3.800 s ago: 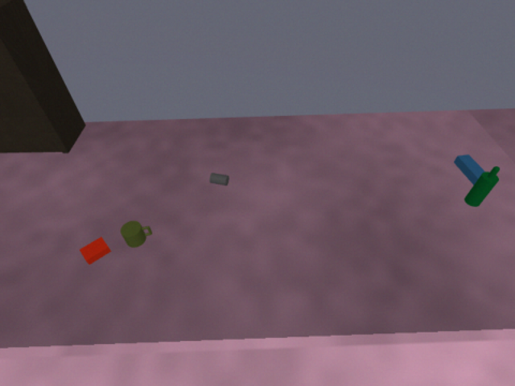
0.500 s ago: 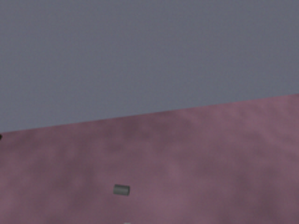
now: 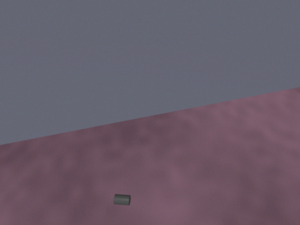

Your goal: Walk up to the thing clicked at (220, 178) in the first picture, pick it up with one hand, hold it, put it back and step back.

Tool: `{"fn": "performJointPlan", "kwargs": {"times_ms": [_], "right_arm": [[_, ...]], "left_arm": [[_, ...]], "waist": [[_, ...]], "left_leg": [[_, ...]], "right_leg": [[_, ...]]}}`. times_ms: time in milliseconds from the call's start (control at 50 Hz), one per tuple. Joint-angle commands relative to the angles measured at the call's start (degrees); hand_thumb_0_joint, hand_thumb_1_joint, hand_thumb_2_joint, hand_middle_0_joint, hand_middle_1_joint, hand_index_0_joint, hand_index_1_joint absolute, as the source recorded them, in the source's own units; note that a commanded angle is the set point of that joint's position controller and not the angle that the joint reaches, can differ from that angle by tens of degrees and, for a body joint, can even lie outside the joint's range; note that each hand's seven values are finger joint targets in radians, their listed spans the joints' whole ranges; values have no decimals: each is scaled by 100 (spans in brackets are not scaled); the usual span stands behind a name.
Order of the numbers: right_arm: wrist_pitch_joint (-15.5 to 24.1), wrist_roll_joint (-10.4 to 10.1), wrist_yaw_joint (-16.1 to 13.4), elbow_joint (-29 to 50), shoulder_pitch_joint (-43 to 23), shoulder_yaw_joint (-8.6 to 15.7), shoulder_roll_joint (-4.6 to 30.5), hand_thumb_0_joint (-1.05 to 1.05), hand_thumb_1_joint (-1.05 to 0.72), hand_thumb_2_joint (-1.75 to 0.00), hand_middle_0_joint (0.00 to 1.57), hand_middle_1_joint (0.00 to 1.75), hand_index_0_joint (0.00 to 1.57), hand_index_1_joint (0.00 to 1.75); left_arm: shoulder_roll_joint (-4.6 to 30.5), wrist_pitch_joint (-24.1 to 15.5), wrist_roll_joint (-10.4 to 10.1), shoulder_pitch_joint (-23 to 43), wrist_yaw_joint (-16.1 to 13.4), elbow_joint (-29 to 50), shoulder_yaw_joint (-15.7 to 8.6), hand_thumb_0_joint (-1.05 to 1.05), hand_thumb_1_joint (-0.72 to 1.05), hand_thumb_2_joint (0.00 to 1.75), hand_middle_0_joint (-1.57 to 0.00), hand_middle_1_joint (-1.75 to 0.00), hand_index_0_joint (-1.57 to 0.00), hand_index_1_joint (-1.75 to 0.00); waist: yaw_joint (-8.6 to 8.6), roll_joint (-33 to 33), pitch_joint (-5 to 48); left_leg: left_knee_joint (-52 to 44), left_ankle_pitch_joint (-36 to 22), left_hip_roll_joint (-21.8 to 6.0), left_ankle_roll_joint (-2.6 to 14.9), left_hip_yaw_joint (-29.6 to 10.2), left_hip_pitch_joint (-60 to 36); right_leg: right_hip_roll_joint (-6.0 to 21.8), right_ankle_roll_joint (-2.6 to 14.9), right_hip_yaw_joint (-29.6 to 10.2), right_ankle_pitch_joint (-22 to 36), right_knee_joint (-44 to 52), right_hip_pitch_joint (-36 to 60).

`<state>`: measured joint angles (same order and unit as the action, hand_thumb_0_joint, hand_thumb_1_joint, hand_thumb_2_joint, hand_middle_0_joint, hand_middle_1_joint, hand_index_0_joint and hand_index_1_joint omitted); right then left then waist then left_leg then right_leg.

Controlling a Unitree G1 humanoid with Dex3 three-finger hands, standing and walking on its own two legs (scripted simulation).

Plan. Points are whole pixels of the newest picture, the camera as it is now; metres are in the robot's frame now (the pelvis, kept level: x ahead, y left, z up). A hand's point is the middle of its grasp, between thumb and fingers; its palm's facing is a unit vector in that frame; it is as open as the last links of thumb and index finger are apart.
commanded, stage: walk up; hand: left
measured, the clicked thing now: (122, 199) +0.40 +0.24 -0.73
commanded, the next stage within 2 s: stand in 1.40 s
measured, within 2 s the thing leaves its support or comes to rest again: neither
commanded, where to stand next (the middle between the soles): +0.08 -0.01 m, yaw +1 degrees
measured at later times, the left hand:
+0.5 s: hand out of the picture +0.14 +0.25 -0.13, palm faces -0.01 -0.95 -0.31, open 7.4 cm
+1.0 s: hand out of the picture +0.10 +0.25 -0.13, palm faces +0.02 -0.94 -0.33, open 7.4 cm
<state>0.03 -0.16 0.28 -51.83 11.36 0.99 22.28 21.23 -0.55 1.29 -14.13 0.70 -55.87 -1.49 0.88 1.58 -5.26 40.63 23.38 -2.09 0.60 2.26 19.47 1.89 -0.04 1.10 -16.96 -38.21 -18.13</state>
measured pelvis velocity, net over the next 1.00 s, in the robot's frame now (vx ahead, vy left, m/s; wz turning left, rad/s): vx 0.04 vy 0.00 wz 0.02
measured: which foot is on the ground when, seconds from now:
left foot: down 0.00-1.00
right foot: down 0.00-1.00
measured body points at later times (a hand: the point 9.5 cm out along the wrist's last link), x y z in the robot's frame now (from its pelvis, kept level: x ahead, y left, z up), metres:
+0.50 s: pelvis +0.03 +0.00 +0.02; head +0.04 +0.01 +0.47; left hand +0.14 +0.30 -0.11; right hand +0.11 -0.31 -0.10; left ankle +0.05 +0.13 -0.72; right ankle +0.04 -0.13 -0.72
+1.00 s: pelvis +0.04 +0.00 +0.03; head +0.05 +0.00 +0.48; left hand +0.10 +0.30 -0.11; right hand +0.13 -0.30 -0.11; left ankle +0.05 +0.13 -0.72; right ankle +0.04 -0.13 -0.72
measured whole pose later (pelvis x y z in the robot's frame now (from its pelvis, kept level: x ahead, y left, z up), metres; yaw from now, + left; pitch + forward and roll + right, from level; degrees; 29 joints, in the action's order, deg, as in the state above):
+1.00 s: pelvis +0.04 +0.00 +0.03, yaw +1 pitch -2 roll +0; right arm 0.7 0.4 0.3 -66.1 4.0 -0.1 19.7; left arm 19.5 0.1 0.5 -5.1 0.7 -67.1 -1.0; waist 0.5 0.3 -2.8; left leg 18.9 9.3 -1.9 -1.1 1.5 7.3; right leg 1.6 -0.8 2.6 -10.1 -18.3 -5.9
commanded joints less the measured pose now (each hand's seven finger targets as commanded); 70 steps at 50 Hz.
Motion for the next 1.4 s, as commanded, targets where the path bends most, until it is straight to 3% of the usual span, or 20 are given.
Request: {"fn": "performJointPlan", "kwargs": {"times_ms": [0, 20, 40, 80, 100, 160, 240, 320, 560, 800, 1180, 1360, 1380], "right_arm": [[215, -56, -32, -35, 127, 292, 1156, 0, -90, -90, 20, 30, 20, 30], [229, -39, -28, -60, 46, 279, 1181, 0, -90, -90, 20, 30, 20, 30], [241, 4, -28, -78, -80, 265, 1200, 0, -90, -90, 20, 30, 20, 30], [239, 35, -3, -159, -318, 226, 1261, 0, -90, -90, 20, 30, 20, 30], [227, 36, 8, -243, -344, 201, 1217, 0, -90, -90, 20, 30, 20, 30], [268, 61, 21, -466, -366, 146, 1156, 0, -90, -90, 20, 30, 20, 30], [355, 39, -6, -663, -481, 74, 1113, 0, -90, -90, 20, 30, 20, 30], [350, 31, -51, -816, -582, 93, 1120, 0, -90, -90, 20, 30, 20, 30], [260, 32, -63, -1027, -843, 121, 1063, 0, -90, -90, 20, 30, 20, 30], [218, 41, -57, -1067, -1051, 140, 1037, 0, -90, -90, 20, 30, 20, 30], [219, 65, -70, -1110, -935, 111, 976, 0, -90, -90, 20, 30, 20, 30], [219, 70, -77, -1085, -863, 121, 986, 0, -90, -90, 20, 30, 20, 30], [202, 83, -86, -1072, -906, 109, 967, 0, -90, -90, 20, 30, 20, 30]], "left_arm": [[1305, -182, -68, 735, -85, 468, -224, 0, 90, 90, -20, -30, -20, -30], [1247, -177, -84, 715, -77, 413, -219, 0, 90, 90, -20, -30, -20, -30], [1248, -150, -94, 731, -64, 335, -214, 0, 90, 90, -20, -30, -20, -30], [1237, -103, -94, 639, -31, 246, -204, 0, 90, 90, -20, -30, -20, -30], [1221, -110, -96, 701, -33, 189, -206, 0, 90, 90, -20, -30, -20, -30], [1188, -129, -114, 881, -39, 58, -186, 0, 90, 90, -20, -30, -20, -30], [1119, -165, -147, 921, -45, -123, -151, 0, 90, 90, -20, -30, -20, -30], [1122, -124, -169, 1100, -57, -267, -131, 0, 90, 90, -20, -30, -20, -30], [1080, -92, -119, 1394, -55, -618, -97, 0, 90, 90, -20, -30, -20, -30], [1055, -108, -90, 1288, -69, -748, -126, 0, 90, 90, -20, -30, -20, -30], [1031, -74, -70, 1181, -61, -682, -177, 0, 90, 90, -20, -30, -20, -30], [1011, -72, -64, 1197, -62, -636, -187, 0, 90, 90, -20, -30, -20, -30], [1074, -92, -76, 1204, -81, -612, -150, 0, 90, 90, -20, -30, -20, -30]], "waist": [[-294, -911, 375], [-214, -824, 538], [-158, -787, 589], [-30, -720, 437], [-28, -674, 285], [-62, -352, 318], [4, -79, 799], [-27, 11, 941], [-134, -133, 828], [-116, -236, 836], [-91, -66, 680], [-106, -120, 708], [-101, -112, 687]], "left_leg": [[-1055, -902, -233, 168, -412, -933], [-1297, -949, -373, 208, -645, -906], [-1530, -626, -483, 247, -842, -739], [-1687, 267, -453, 253, -875, -429], [-1749, 167, -422, 204, -830, -341], [-1960, -305, -430, 142, -821, -426], [-2013, -1668, -545, 136, -769, -709], [-2063, -2266, -591, 107, -689, -931], [-2269, -2123, -579, 69, -581, -1237], [-2369, -2206, -580, 43, -560, -1506], [-2550, -1746, -523, 17, -619, -1218], [-2513, -1858, -522, 34, -620, -1213], [-2564, -2091, -603, -14, -630, -1245]], "right_leg": [[755, 453, -949, 108, 1481, -519], [594, 353, -818, 160, 1354, -287], [482, 323, -780, -92, 1338, -134], [495, 308, -898, -1147, 1698, -72], [528, 316, -933, -1309, 1818, -2], [512, 331, -848, -723, 1768, 197], [515, 263, -637, 965, 1620, 934], [542, 225, -502, 1447, 1655, 1158], [566, 136, -463, 1338, 2105, 1144], [552, 73, -394, 1417, 2284, 1133], [541, 78, -432, 1078, 2334, 1246], [539, 81, -413, 1162, 2325, 1300], [616, 98, -440, 1260, 2297, 1263]]}}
